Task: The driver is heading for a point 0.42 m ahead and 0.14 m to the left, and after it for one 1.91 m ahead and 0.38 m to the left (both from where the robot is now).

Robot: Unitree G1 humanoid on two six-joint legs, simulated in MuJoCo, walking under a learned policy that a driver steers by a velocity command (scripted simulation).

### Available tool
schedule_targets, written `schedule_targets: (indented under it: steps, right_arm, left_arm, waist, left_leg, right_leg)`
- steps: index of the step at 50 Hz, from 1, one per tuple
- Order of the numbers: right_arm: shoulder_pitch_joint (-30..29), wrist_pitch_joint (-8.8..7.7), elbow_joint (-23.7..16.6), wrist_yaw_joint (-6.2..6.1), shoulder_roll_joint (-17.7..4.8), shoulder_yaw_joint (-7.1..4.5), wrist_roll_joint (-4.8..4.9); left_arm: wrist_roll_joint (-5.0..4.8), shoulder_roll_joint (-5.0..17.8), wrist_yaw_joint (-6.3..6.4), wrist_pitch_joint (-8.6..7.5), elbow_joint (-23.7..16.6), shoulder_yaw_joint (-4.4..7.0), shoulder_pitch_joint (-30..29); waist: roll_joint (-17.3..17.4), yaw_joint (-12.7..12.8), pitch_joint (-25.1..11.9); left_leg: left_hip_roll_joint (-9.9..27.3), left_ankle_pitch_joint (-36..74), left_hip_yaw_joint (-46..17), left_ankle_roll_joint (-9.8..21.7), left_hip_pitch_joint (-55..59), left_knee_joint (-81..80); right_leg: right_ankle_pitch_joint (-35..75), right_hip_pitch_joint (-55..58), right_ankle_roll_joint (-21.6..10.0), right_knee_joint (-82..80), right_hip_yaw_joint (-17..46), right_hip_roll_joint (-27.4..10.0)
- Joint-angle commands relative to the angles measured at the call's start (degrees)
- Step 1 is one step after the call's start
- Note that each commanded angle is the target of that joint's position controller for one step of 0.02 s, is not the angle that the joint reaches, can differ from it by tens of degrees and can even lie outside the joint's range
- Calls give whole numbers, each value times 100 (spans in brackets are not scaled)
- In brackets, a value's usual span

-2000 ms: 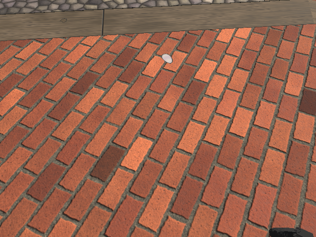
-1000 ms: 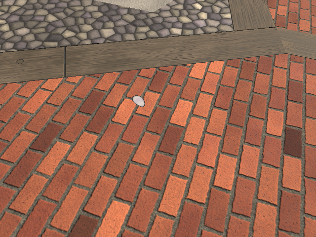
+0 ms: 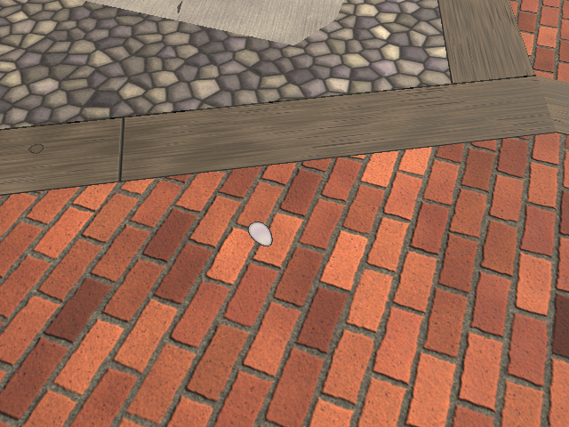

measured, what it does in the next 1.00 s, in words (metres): walks ahead: left foot, then right foot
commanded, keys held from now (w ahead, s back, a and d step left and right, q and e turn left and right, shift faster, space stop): no key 0.22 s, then w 0.78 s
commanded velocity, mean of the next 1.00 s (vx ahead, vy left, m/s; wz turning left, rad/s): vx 0.28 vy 0.00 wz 0.00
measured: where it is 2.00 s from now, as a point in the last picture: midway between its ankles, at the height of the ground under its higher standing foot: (292, 281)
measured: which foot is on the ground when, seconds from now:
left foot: down 0.00-0.32, up 0.34-0.52, down 0.54-1.00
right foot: down 0.00-0.54, up 0.56-0.98, down 1.00-1.00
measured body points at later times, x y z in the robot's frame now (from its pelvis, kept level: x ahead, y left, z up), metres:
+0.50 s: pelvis +0.05 +0.02 +0.00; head +0.05 +0.03 +0.45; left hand +0.05 +0.28 -0.16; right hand +0.10 -0.24 -0.14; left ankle +0.03 +0.13 -0.72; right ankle +0.02 -0.10 -0.74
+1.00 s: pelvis +0.28 +0.01 -0.02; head +0.32 +0.02 +0.43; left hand +0.52 +0.23 -0.12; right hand +0.16 -0.23 -0.16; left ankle +0.06 +0.14 -0.74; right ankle +0.43 -0.09 -0.74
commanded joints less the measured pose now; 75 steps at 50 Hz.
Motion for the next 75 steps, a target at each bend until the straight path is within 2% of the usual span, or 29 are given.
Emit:
schedule_targets:
  steps: [1, 11, 14, 18, 20, 23, 26, 27, 28, 29, 30, 32, 34, 37, 40, 45, 48, 50, 51, 52, 53, 54, 55, 57, 59, 61, 68, 72, 75]
  right_arm:
    - [222, -9, -105, -19, -623, -109, 3]
    - [196, 46, 29, -54, -591, -100, -4]
    - [303, 68, 109, -76, -591, -126, 63]
    - [-86, -196, -191, -23, -325, -71, 117]
    - [-260, -307, -297, 61, -433, -115, 158]
    - [-159, -422, -291, 128, -515, -162, 214]
    - [987, -412, 277, 139, -415, -245, 120]
    - [1545, -389, 399, 131, -560, -304, 102]
    - [2142, -385, 412, 95, -1076, -405, 118]
    - [2336, -458, 446, 160, -1248, -382, 59]
    - [1839, -545, 308, 169, -973, -281, 44]
    - [1180, -619, 59, 242, -801, -185, 44]
    - [1062, -579, -21, 254, -592, -95, 15]
    - [1367, -518, 10, 162, -678, -90, -14]
    - [1480, -497, -30, 86, -854, -126, -3]
    - [1738, -466, 88, 71, -884, -200, 99]
    - [1540, -385, 25, 60, -1069, -285, 91]
    - [1347, -310, -79, 69, -1035, -261, 49]
    - [1533, -329, -223, 104, -729, -167, -16]
    - [2079, -483, -201, 179, 35, 53, 68]
    - [1470, -624, -284, 198, -523, -94, 241]
    - [917, -702, -484, 184, -801, -167, 334]
    - [650, -731, -542, 120, -851, -191, 287]
    - [764, -601, -541, 59, -718, -269, 164]
    - [838, -467, -579, 42, -501, -260, 166]
    - [380, -407, -781, 28, -582, -280, 121]
    - [-1197, -460, -1257, 183, -498, -179, 94]
    - [-1838, -498, -1512, 336, -543, -116, 153]
    - [-1673, -542, -1588, 423, -767, -167, 171]
  left_arm:
    - [-10, 563, 27, -17, -133, 84, 26]
    - [-12, 569, 44, 22, -38, 103, -58]
    - [-89, 668, 53, 52, 65, 170, 118]
    - [-155, 1066, 27, -156, 141, 324, 810]
    - [-75, 1086, 18, -305, 56, 347, 778]
    - [-169, 1001, -23, -405, -199, 339, 300]
    - [-250, 924, -62, -305, -312, 335, 9]
    - [-210, 663, -78, -323, -369, 256, -88]
    - [-106, 254, -97, -381, -519, 148, -146]
    - [-160, 323, -92, -466, -685, 172, -287]
    - [-267, 482, -120, -542, -723, 198, -387]
    - [-248, 565, -163, -623, -633, 226, -278]
    - [-155, 620, -188, -607, -598, 286, -278]
    - [-106, 358, -219, -517, -733, 242, -663]
    - [-131, 182, -268, -490, -1014, 147, -1414]
    - [-185, 328, -401, -508, -1342, 117, -1991]
    - [-173, 661, -438, -560, -1325, 260, -1499]
    - [-186, 1105, -367, -523, -828, 522, 301]
    - [-73, 1520, -300, -486, -643, 637, 1283]
    - [-20, 1601, -334, -471, -544, 591, 1568]
    - [-81, 1142, -346, -501, -556, 462, 1226]
    - [-117, 898, -341, -545, -668, 388, 643]
    - [-72, 747, -356, -600, -780, 331, 149]
    - [68, 427, -406, -668, -751, 232, -154]
    - [36, 466, -376, -669, -639, 221, 12]
    - [28, 677, -278, -669, -562, 247, 230]
    - [-57, 890, -117, -587, -445, 273, 1063]
    - [-99, 938, -109, -477, -274, 302, 1549]
    - [-100, 1065, -82, -379, -265, 366, 1502]
  waist:
    - [-26, -1, -335]
    - [33, 1, -201]
    - [-73, 39, -46]
    - [-957, 289, 499]
    - [-867, 263, 519]
    - [-684, -17, 323]
    - [-416, -538, 5]
    - [129, -731, -137]
    - [1610, -827, -356]
    - [1863, -819, -229]
    - [1043, -562, 203]
    - [459, -273, 342]
    - [435, -154, 332]
    - [463, -221, 343]
    - [462, -368, 496]
    - [515, -381, 695]
    - [713, 31, 165]
    - [785, 892, -900]
    - [-83, 1000, -1753]
    - [-1505, 597, -2649]
    - [-1097, 715, -2042]
    - [-821, 582, -1160]
    - [-211, 354, -796]
    - [-216, -62, -520]
    - [-352, -187, -328]
    - [-305, -166, -51]
    - [-223, 294, 183]
    - [-239, 490, 340]
    - [-420, 226, 165]
  left_leg:
    - [233, 1438, -208, 146, -70, -388]
    - [195, 1203, -138, 97, -63, -460]
    - [-52, -1107, 105, 241, -414, -193]
    - [-121, -1189, 295, 352, -1771, 1326]
    - [156, -1338, -91, 484, -2038, 2193]
    - [370, -1292, -123, 603, -1637, 1427]
    - [-241, 285, 526, 432, 862, 62]
    - [195, -54, -159, 544, 1506, -227]
    - [1512, -707, -2253, 1055, 2087, -1223]
    - [2248, -1631, -3962, 1737, 2051, -1789]
    - [2243, -1949, -3809, 1697, 1858, -1763]
    - [1793, -1022, -2678, 1275, 1562, -1804]
    - [1475, 379, -1758, 1043, 1220, -1913]
    - [1194, 1542, -997, 1029, 1044, -1979]
    - [1047, 1614, -588, 990, 635, -2180]
    - [1345, 1914, -384, 959, 1175, -2123]
    - [1465, 4200, -231, 798, 1695, -1234]
    - [1095, 5168, 59, 517, 962, 869]
    - [603, 3085, 213, 292, -842, 2891]
    - [-420, -1530, -437, 82, -2328, 4651]
    - [-152, -1522, -985, 237, -2952, 5305]
    - [145, -1040, -743, 338, -3264, 5325]
    - [457, -458, -640, 385, -2956, 5017]
    - [796, -6, -643, 425, -2258, 4547]
    - [904, 6, -595, 396, -2145, 4125]
    - [979, 370, -521, 254, -2525, 3577]
    - [627, 2287, -97, 81, -2663, 1044]
    - [480, 1994, -80, 168, -2880, 411]
    - [305, 1338, -26, 396, -2444, 153]
  right_leg:
    - [1400, 444, -200, -260, 307, -292]
    - [1309, 470, -207, -317, 340, -298]
    - [-1628, 228, -382, -397, 354, -192]
    - [-3682, 356, -1259, -1620, 2642, -1653]
    - [-3334, 249, -1522, -1859, 3311, -2102]
    - [-2222, 173, -1096, -1753, 2377, -1770]
    - [-1409, -1141, -673, -833, 913, -827]
    - [-1027, -1682, -459, 174, 505, -532]
    - [-1167, -2564, -55, 2239, -236, -2]
    - [-2011, -3458, -94, 3459, 205, 179]
    - [-1624, -3986, -216, 4111, 567, -255]
    - [-501, -4005, -341, 4042, 562, -598]
    - [48, -3478, -256, 3397, 489, -742]
    - [578, -3199, -46, 2505, 210, -620]
    - [1291, -2635, 19, 1266, -3, -402]
    - [1456, -2394, -209, 435, 15, -333]
    - [970, -1455, -468, 306, -167, -29]
    - [943, 998, -772, 403, -179, 93]
    - [335, 3020, -1263, 425, 1571, -1212]
    - [-995, 4068, -1992, -680, 4411, -2332]
    - [-1349, 3626, -1687, -1126, 4399, -2055]
    - [-849, 2716, -1454, -1216, 3433, -1907]
    - [-170, 1737, -1322, -1353, 2760, -1741]
    - [526, 542, -1216, -1631, 1918, -1402]
    - [533, 114, -1281, -1919, 1577, -1301]
    - [636, -28, -1328, -2147, 1359, -1297]
    - [1292, 483, -1008, -2169, 591, -993]
    - [1394, 1388, -987, -1812, 622, -1308]
    - [2418, 1897, -832, -1287, 654, -1546]
Velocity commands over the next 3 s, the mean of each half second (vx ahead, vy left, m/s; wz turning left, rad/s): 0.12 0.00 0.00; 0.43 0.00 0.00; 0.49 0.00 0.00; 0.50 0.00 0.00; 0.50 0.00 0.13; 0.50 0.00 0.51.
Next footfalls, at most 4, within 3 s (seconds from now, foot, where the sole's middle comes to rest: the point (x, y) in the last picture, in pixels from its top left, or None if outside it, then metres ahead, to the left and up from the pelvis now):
0.54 left None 0.10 0.14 -0.78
1.00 right None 0.47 -0.09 -0.78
1.56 left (243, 315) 0.79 0.15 -0.78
2.10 right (328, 226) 1.10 -0.10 -0.78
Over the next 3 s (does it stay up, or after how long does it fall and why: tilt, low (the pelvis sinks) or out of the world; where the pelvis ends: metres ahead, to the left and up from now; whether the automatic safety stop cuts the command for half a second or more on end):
stays up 1.43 0.08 0.01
